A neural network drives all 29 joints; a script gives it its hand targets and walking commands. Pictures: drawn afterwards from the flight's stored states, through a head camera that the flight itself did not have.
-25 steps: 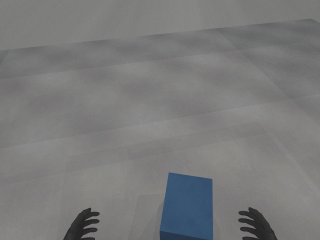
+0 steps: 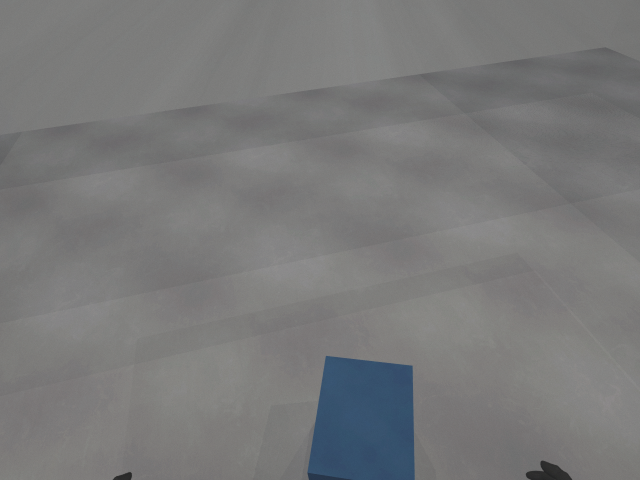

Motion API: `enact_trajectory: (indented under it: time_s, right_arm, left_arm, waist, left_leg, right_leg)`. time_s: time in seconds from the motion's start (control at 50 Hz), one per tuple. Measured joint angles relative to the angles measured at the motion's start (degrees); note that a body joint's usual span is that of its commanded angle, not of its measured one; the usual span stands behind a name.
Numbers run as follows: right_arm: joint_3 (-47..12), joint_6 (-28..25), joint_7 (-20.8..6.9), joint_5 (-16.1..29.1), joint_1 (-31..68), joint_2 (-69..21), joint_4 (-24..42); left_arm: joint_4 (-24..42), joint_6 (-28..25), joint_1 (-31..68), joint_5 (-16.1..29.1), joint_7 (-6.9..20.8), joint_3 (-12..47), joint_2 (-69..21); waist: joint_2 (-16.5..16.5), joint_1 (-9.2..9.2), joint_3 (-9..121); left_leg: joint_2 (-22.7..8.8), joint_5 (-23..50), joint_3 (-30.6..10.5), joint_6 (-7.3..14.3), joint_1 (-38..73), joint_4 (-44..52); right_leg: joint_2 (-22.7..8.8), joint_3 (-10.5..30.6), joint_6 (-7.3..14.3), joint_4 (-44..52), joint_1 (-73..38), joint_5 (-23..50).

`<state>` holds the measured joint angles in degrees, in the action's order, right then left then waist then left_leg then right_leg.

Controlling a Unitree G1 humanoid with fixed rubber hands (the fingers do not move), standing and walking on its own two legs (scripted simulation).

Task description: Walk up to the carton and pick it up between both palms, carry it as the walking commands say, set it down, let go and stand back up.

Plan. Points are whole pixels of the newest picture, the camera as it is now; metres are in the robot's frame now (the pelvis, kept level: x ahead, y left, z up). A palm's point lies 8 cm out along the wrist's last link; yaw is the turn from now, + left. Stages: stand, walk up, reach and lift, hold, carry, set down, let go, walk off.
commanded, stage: stand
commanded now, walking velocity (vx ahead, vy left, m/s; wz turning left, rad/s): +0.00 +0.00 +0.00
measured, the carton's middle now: (363, 435) +0.43 -0.06 -0.63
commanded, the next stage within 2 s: none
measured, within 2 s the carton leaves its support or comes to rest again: neither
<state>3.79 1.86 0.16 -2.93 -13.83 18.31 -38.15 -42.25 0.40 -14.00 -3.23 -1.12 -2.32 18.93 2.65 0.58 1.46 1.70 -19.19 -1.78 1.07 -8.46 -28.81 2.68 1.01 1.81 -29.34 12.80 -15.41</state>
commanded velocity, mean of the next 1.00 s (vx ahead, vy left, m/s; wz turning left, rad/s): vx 0.00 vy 0.00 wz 0.00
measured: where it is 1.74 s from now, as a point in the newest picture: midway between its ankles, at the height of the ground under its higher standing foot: outside the picture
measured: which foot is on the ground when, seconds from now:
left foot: down 0.00-1.00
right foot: down 0.00-1.00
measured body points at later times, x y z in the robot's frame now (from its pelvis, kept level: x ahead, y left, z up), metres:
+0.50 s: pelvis +0.00 -0.02 +0.00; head -0.01 -0.03 +0.45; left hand +0.11 +0.28 -0.10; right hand +0.11 -0.32 -0.11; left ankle -0.04 +0.11 -0.74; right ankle +0.00 -0.10 -0.74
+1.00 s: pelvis -0.02 -0.01 +0.01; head -0.03 -0.02 +0.46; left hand +0.07 +0.31 -0.10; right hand +0.07 -0.31 -0.11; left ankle -0.04 +0.11 -0.74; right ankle +0.00 -0.10 -0.74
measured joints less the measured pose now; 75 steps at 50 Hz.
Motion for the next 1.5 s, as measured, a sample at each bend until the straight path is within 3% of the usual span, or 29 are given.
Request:
enact_trajectory:
  time_s: [0.46,1.02,1.5]
  right_arm:
    - [-3.1,-1.64,1.4,1.36,0.38,2.49,-8.01]
    - [-3.67,-2.63,0.55,1.46,2.14,2.5,-16.13]
    - [-3.85,-2.21,0.7,1.66,4.8,3.18,-18.94]
  left_arm:
    - [-10.73,-1.32,4.0,1.48,0.36,1.54,1.07]
    - [-19.21,-1.38,5.5,1.93,0.97,2.4,3.16]
    - [-21.12,-1.9,7.76,2.39,0.73,3.15,3.09]
  waist:
    - [-0.47,-0.57,-1.22]
    - [-1.17,-0.8,-2.27]
    - [-1.69,-0.83,-2.23]
  left_leg:
    - [-2.32,1.06,-0.62,-1.92,2.49,3.2]
    - [-0.93,5.19,0.06,-0.87,4.15,7.36]
    - [-0.44,5.89,-0.12,-0.23,4.45,8.92]
  right_leg:
    - [2.21,-0.2,1.78,4.46,-2.96,2.04]
    - [0.77,1.09,0.51,7.84,-4.2,5.75]
    - [0.26,1.54,-0.22,9.8,-4.74,6.61]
